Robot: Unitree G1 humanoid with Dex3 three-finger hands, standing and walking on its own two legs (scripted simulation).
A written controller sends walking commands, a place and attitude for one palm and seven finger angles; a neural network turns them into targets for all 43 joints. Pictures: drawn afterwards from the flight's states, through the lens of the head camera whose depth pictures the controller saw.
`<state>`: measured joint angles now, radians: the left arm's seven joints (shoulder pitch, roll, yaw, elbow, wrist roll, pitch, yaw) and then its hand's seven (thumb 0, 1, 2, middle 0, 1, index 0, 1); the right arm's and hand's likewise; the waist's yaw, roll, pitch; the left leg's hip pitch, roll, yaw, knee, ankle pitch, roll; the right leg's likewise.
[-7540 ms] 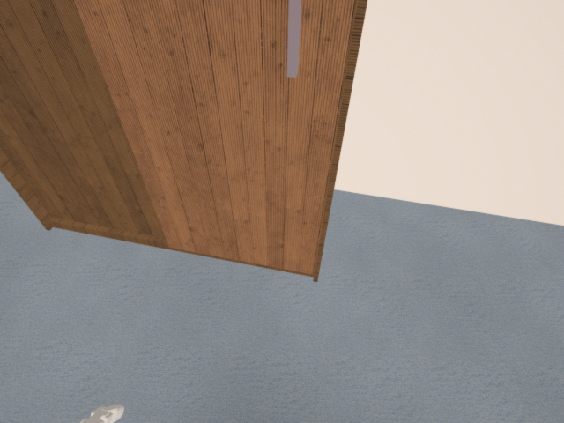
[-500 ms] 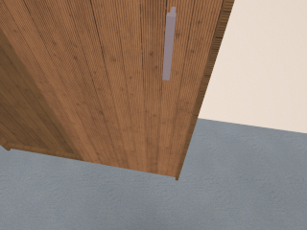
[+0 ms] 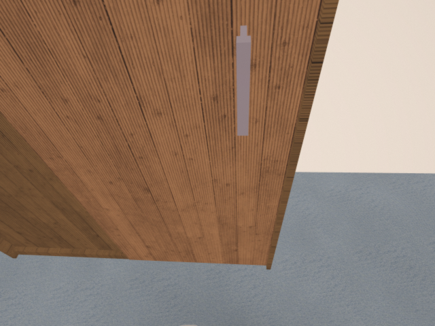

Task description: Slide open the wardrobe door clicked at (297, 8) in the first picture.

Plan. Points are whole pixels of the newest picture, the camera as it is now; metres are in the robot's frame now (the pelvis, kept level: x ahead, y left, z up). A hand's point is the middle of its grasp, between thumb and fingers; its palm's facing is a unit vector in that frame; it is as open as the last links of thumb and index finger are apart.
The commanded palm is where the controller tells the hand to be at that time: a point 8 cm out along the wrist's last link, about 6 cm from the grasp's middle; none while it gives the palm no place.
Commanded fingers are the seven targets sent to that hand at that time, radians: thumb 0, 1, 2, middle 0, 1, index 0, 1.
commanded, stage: shuffle to correct the standing spot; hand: right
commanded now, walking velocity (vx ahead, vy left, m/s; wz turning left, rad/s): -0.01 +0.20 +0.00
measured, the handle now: (243, 85) +0.45 -0.03 +0.22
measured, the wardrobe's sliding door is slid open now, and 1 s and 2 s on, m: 0.00 0.00 0.00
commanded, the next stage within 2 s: come to a stop and stand still in 0.18 s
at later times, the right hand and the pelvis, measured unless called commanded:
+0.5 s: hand out of the picture +0.06 -0.05 -0.17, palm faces +0.07 +0.98 -0.20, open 7.4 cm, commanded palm none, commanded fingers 0.00 -0.90 -0.90 0.20 0.30 0.20 0.30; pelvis +0.01 +0.13 +0.00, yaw -2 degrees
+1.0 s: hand out of the picture +0.00 -0.05 -0.16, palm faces +0.06 +0.97 -0.25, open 7.4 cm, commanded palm none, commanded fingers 0.00 -0.90 -0.90 0.20 0.30 0.20 0.30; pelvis +0.00 +0.13 +0.00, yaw -2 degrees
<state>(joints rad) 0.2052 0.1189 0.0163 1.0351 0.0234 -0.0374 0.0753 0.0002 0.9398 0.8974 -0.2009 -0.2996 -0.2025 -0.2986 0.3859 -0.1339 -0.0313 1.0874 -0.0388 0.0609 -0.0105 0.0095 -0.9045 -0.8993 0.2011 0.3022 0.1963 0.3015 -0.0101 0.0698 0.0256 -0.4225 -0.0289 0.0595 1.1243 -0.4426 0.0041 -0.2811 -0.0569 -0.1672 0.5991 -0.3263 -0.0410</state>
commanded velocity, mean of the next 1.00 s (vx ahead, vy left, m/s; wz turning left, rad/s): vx -0.01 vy -0.03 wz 0.00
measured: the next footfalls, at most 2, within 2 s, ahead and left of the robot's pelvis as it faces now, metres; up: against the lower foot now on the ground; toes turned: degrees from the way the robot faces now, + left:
left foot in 0.28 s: +0.02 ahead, +0.26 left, +0.00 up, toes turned +1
right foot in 0.58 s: +0.05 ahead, +0.05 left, +0.00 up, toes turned -7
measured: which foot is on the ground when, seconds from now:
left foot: up 0.00-0.26, down 0.28-1.00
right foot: down 0.00-0.26, up 0.28-0.56, down 0.58-1.00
